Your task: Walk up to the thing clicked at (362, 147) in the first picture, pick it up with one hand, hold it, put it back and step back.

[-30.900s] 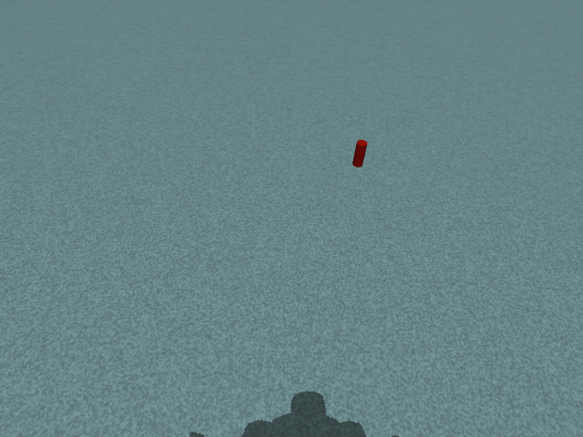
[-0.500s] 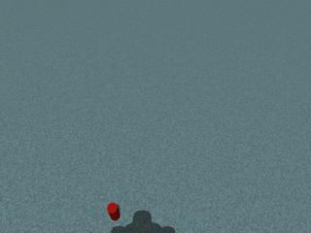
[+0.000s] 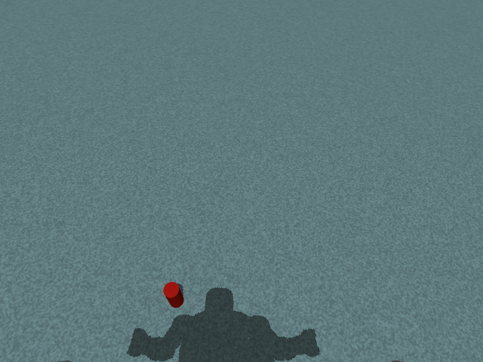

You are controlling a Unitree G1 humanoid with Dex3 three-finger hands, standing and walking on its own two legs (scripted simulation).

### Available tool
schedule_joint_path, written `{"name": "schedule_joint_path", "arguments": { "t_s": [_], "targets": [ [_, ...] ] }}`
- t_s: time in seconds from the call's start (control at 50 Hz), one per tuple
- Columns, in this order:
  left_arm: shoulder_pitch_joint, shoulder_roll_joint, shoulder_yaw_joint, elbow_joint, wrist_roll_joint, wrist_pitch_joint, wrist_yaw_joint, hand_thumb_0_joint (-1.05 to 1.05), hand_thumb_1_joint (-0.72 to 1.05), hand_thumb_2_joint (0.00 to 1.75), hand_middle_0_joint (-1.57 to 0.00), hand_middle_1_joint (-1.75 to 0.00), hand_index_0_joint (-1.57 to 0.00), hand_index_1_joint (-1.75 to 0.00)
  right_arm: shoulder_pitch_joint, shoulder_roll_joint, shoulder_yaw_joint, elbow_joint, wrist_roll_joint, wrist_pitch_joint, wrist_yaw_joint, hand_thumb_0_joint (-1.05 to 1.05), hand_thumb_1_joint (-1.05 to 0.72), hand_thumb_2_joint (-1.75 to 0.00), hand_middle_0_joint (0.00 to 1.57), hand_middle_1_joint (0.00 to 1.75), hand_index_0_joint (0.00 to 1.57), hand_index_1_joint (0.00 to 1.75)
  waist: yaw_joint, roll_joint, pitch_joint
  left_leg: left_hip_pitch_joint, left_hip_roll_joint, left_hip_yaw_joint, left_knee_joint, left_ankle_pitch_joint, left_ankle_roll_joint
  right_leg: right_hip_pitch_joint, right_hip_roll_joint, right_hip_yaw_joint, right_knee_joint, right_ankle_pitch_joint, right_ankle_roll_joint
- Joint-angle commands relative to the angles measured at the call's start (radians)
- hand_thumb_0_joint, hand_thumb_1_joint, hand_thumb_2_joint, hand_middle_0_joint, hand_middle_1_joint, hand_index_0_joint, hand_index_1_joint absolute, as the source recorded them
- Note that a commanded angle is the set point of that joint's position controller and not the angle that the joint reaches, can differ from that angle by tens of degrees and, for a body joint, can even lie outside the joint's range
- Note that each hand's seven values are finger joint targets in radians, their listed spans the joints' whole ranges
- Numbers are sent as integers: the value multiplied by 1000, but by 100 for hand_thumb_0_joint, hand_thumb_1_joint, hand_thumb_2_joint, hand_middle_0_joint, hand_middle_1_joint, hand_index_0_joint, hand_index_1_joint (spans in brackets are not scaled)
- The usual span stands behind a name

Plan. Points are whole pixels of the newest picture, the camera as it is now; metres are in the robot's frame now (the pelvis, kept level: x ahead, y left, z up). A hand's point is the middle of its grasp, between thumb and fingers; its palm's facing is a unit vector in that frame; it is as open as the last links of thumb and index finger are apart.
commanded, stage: step back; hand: left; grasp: from the side
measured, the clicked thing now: (174, 295) +0.42 +0.23 -0.70
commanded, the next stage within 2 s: none
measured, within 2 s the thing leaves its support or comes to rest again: neither
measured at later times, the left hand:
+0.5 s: hand out of the picture +0.02 +0.27 -0.16, palm faces +0.05 -0.92 -0.38, open 7.4 cm
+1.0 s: hand out of the picture -0.12 +0.26 -0.14, palm faces -0.02 -0.91 -0.41, open 7.4 cm
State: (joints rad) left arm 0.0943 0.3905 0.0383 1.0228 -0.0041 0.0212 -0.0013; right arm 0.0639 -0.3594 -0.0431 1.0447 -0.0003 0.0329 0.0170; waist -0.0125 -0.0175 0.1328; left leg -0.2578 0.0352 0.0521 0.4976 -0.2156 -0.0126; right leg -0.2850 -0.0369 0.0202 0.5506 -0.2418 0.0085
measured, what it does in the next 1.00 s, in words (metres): walks backwards: left foot, then right foot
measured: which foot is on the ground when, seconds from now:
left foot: down 0.00-0.12, up 0.14-0.44, down 0.46-0.84, up 0.86-1.00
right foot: down 0.00-0.48, up 0.50-0.80, down 0.82-1.00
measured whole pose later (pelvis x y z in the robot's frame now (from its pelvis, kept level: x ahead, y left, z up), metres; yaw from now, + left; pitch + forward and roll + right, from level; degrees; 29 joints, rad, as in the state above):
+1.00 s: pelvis -0.22 +0.00 -0.01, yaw -1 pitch -2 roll +1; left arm 0.17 0.34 0.06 0.83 0.03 0.02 0.01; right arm 0.12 -0.40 -0.04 0.87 0.00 0.06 -0.02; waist 0.02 0.04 0.17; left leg -0.46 -0.12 -0.14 1.14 -0.51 0.00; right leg -0.30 0.01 0.06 0.62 -0.28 -0.01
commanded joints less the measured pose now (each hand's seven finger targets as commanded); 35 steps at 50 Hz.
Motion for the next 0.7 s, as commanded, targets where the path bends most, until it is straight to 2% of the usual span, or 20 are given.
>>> {"name": "schedule_joint_path", "arguments": {
  "t_s": [0.0,0.04,0.06,0.08,0.1,0.12,0.14,0.18,0.24,0.32,0.38,0.4,0.42,0.44,0.46,0.48,0.52,0.56,0.62,0.68],
  "targets": [
    [83,178,54,-78,13,9,11,0,90,90,-20,-30,-20,-30,-48,-280,-76,-132,-1,-1,-18,0,-90,-90,20,30,20,30,21,181,-211,-52,230,-203,-66,237,217,74,37,-26,256,-31,-60],
    [138,183,63,-77,16,13,6,0,90,90,-20,-30,-20,-30,-83,-283,-81,-170,-7,6,-17,0,-90,-90,20,30,20,30,52,198,-218,-137,244,-206,-4,197,226,106,37,-6,274,-100,-75],
    [160,190,69,-76,18,13,5,0,90,90,-20,-30,-20,-30,-104,-271,-80,-188,-6,11,-17,0,-90,-90,20,30,20,30,66,150,-204,-153,194,-164,83,124,196,89,3,36,203,-44,-100],
    [148,224,77,-92,22,6,5,0,90,90,-20,-30,-20,-30,-95,-230,-71,-198,1,18,-17,0,-90,-90,20,30,20,30,68,-34,-157,-153,40,-76,300,-2,107,1,-131,226,-63,116,-155],
    [91,320,98,-123,31,-6,8,0,90,90,-20,-30,-20,-30,-86,-169,-55,-214,7,24,-25,0,-90,-90,20,30,20,30,65,-250,-100,-255,-160,-71,541,-343,46,-41,-305,489,-248,245,-248],
    [49,367,106,-161,50,-16,15,0,90,90,-20,-30,-20,-30,-44,-181,-59,-206,-4,33,-34,0,-90,-90,20,30,20,30,58,-236,-110,-225,-156,-216,699,-448,44,-122,-376,590,-263,227,-325],
    [-8,329,101,-179,42,-17,22,0,90,90,-20,-30,-20,-30,10,-208,-66,-183,4,35,-34,0,-90,-90,20,30,20,30,28,-149,-114,-199,-145,-273,776,-380,44,-135,-324,479,-238,176,-296],
    [-102,263,89,-208,45,-17,28,0,90,90,-20,-30,-20,-30,121,-233,-75,-146,27,28,-34,0,-90,-90,20,30,20,30,-30,-116,-163,-212,-144,-237,788,-260,24,-22,-206,284,-165,185,-222],
    [-42,219,86,-225,45,-14,36,0,90,90,-20,-30,-20,-30,120,-235,-59,-152,9,21,-37,0,-90,-90,20,30,20,30,24,-116,-207,-234,-126,-194,710,-262,-8,102,-205,244,-115,225,-232],
    [76,230,98,-218,39,-7,47,0,90,90,-20,-30,-20,-30,58,-222,-41,-195,-11,8,-43,0,-90,-90,20,30,20,30,87,-151,-228,-255,-86,-165,435,-324,-5,285,-254,256,-50,455,-254],
    [25,246,98,-250,28,3,41,0,90,90,-20,-30,-20,-30,153,-216,-49,-166,-23,0,-37,0,-90,-90,20,30,20,30,35,-180,-247,-85,-61,-95,179,-249,28,201,-235,213,-6,454,-207],
    [-1,257,96,-262,22,9,37,0,90,90,-20,-30,-20,-30,202,-210,-56,-148,-28,-3,-33,0,-90,-90,20,30,20,30,-1,-167,-246,-2,-68,-59,56,-136,43,137,-218,182,14,401,-179],
    [6,239,88,-267,18,16,32,0,90,90,-20,-30,-20,-30,211,-214,-61,-144,-32,-7,-30,0,-90,-90,20,30,20,30,-9,-117,-224,60,-65,-52,-48,1,47,60,-180,150,35,294,-138],
    [29,201,77,-270,19,19,29,0,90,90,-20,-30,-20,-30,188,-260,-78,-158,-50,-8,-26,0,-90,-90,20,30,20,30,-1,18,-208,114,60,-243,-106,-5,87,-85,-106,102,109,96,-86],
    [0,163,68,-292,13,12,32,0,90,90,-20,-30,-20,-30,124,-377,-99,-185,-47,-7,-16,0,-90,-90,20,30,20,30,-2,298,-175,98,286,-517,-183,114,204,-237,91,-44,274,-267,-27],
    [-88,203,92,-288,33,10,44,0,90,90,-20,-30,-20,-30,111,-417,-107,-202,-44,-11,-14,0,-90,-90,20,30,20,30,-64,303,-145,-46,359,-615,-199,187,329,-187,122,99,507,-432,-7],
    [-32,172,90,-249,13,14,44,0,90,90,-20,-30,-20,-30,35,-289,-69,-210,-42,-21,-32,0,-90,-90,20,30,20,30,8,109,-125,6,228,-370,-89,431,255,-221,154,187,683,-326,-26],
    [59,181,91,-225,3,9,43,0,90,90,-20,-30,-20,-30,-2,-272,-64,-232,-35,-21,-43,0,-90,-90,20,30,20,30,50,143,-125,65,194,-288,-46,460,230,-260,149,169,723,-266,-26],
    [53,158,86,-236,13,2,38,0,90,90,-20,-30,-20,-30,56,-239,-61,-236,-28,-17,-47,0,-90,-90,20,30,20,30,7,151,-145,201,208,-280,9,534,263,-268,123,136,602,-288,18],
    [30,155,82,-252,13,-4,32,0,90,90,-20,-30,-20,-30,105,-259,-65,-236,-26,-14,-47,0,-90,-90,20,30,20,30,-28,175,-143,214,217,-277,16,529,270,-206,96,80,408,-297,26]
  ]
}}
